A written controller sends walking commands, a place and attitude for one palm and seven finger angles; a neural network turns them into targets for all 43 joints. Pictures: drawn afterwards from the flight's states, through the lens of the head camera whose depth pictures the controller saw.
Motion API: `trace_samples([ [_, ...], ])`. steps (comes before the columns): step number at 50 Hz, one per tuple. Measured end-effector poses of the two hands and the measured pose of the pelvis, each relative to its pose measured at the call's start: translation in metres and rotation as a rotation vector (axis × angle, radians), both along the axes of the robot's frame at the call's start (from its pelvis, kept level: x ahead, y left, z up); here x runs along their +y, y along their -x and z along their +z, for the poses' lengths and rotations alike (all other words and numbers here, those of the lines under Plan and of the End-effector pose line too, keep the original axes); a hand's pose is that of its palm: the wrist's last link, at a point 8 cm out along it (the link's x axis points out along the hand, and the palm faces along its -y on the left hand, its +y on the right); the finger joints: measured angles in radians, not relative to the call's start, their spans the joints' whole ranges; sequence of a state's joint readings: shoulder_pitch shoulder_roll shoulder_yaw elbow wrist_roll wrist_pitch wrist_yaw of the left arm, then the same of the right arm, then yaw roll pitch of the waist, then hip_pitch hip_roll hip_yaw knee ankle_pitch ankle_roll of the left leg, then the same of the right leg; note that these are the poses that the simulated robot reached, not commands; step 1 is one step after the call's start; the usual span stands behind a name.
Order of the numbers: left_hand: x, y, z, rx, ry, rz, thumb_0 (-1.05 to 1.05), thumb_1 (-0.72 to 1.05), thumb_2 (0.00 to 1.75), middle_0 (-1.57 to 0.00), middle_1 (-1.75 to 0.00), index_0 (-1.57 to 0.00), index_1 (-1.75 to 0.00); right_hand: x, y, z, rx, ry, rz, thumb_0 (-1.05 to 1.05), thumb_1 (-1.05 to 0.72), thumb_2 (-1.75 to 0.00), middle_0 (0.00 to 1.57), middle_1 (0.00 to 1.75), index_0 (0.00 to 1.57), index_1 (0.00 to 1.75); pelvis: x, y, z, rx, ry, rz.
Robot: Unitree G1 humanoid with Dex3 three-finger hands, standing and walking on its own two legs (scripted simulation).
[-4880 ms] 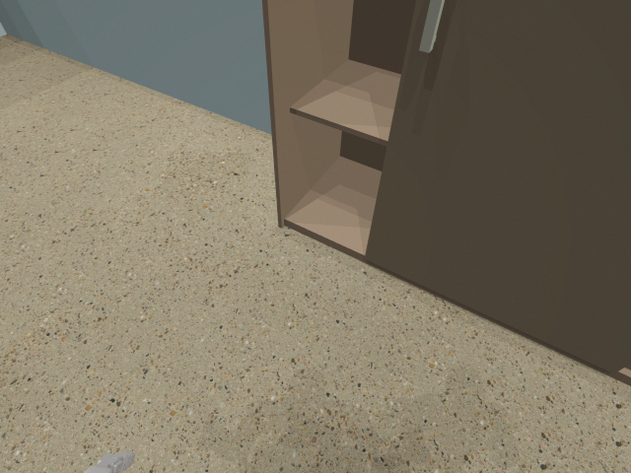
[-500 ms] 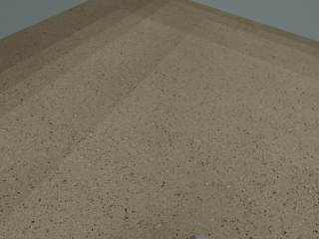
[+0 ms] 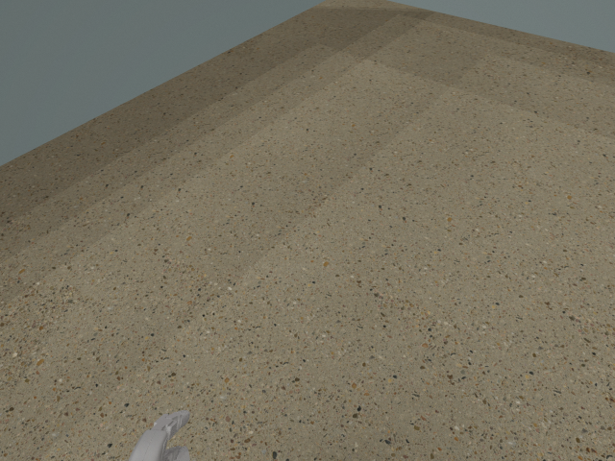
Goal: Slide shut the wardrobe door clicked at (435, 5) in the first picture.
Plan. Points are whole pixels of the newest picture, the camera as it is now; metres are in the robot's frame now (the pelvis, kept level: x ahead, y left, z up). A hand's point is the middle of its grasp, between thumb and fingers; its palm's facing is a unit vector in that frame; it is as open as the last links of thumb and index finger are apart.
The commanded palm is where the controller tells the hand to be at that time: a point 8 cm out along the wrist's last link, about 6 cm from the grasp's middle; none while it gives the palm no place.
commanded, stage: walk to a spot facing it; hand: right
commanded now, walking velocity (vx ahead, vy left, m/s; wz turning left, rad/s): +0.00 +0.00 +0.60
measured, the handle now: out of the picture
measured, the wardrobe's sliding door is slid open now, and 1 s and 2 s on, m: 0.39 0.39 0.39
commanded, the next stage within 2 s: turn to face it in 0.30 s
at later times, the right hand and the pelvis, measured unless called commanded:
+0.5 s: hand (384, 363) +0.29 -0.11 -0.15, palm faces -0.29 +0.92 -0.26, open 7.4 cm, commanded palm none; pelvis +0.10 +0.03 -0.01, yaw +16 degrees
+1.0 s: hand (450, 420) +0.21 -0.20 -0.17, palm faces +0.02 +0.97 -0.24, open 7.4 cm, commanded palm none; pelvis +0.13 +0.00 +0.01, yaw +2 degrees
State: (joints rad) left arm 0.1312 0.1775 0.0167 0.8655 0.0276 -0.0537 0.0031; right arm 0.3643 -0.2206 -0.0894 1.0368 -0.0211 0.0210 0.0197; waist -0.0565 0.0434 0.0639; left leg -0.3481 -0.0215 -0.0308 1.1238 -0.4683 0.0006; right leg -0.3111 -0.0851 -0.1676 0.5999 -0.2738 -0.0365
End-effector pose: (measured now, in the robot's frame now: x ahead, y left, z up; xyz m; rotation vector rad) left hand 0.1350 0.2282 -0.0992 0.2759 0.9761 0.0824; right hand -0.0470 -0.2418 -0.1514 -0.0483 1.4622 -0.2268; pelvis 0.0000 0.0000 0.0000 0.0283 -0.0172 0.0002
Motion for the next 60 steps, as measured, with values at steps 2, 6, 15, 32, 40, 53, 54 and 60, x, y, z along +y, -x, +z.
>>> trace_samples([
  [2,-0.002,0.015,0.001,0.047,-0.002,0.050,0.00,0.91,0.89,-0.20,-0.30,-0.21,-0.30,-0.012,-0.034,0.005,-0.038,0.005,0.040,0.01,-0.91,-0.90,0.20,0.30,0.20,0.30,-0.005,-0.009,0.006,0.001,-0.005,0.023],
  [6,-0.004,0.050,-0.004,0.159,0.001,0.162,0.00,0.92,0.89,-0.20,-0.30,-0.21,-0.30,-0.028,-0.103,0.016,-0.125,0.030,0.113,0.01,-0.91,-0.90,0.19,0.30,0.20,0.30,-0.012,-0.026,0.012,0.011,-0.007,0.070],
  [15,0.003,0.122,-0.023,0.361,0.045,0.389,0.00,0.92,0.89,-0.20,-0.30,-0.20,-0.30,-0.002,-0.242,0.028,-0.246,0.046,0.321,0.00,-0.91,-0.90,0.19,0.30,0.19,0.30,-0.007,-0.062,0.008,0.024,0.014,0.182],
  [32,0.027,0.077,-0.048,0.345,0.148,0.484,0.00,0.91,0.90,-0.20,-0.30,-0.20,-0.30,0.099,-0.338,0.035,-0.388,0.010,0.475,0.00,-0.91,-0.90,0.20,0.30,0.20,0.30,0.034,-0.116,0.001,0.007,0.023,0.229],
  [40,0.025,0.016,-0.042,0.323,0.066,0.335,0.00,0.93,0.90,-0.20,-0.30,-0.20,-0.30,0.062,-0.305,0.000,-0.327,-0.031,0.282,0.00,-0.90,-0.90,0.20,0.30,0.20,0.30,0.017,-0.132,-0.012,0.003,-0.008,0.112],
  [53,0.028,-0.033,-0.014,0.277,-0.001,0.177,0.00,0.91,0.89,-0.20,-0.30,-0.21,-0.30,-0.017,-0.240,0.022,-0.175,0.107,0.109,0.00,-0.91,-0.90,0.19,0.30,0.20,0.30,0.008,-0.129,0.010,0.048,-0.014,-0.004],
  [54,0.030,-0.037,-0.013,0.274,0.000,0.165,0.00,0.91,0.89,-0.20,-0.30,-0.21,-0.30,-0.018,-0.238,0.025,-0.180,0.114,0.098,0.00,-0.91,-0.90,0.19,0.30,0.20,0.30,0.010,-0.128,0.011,0.048,-0.014,-0.016],
  [60,0.049,-0.054,-0.018,0.251,0.008,0.092,0.00,0.91,0.89,-0.20,-0.30,-0.21,-0.30,-0.002,-0.235,0.034,-0.246,0.139,0.045,0.01,-0.91,-0.90,0.19,0.30,0.20,0.30,0.029,-0.121,0.010,0.042,-0.006,-0.097],
])
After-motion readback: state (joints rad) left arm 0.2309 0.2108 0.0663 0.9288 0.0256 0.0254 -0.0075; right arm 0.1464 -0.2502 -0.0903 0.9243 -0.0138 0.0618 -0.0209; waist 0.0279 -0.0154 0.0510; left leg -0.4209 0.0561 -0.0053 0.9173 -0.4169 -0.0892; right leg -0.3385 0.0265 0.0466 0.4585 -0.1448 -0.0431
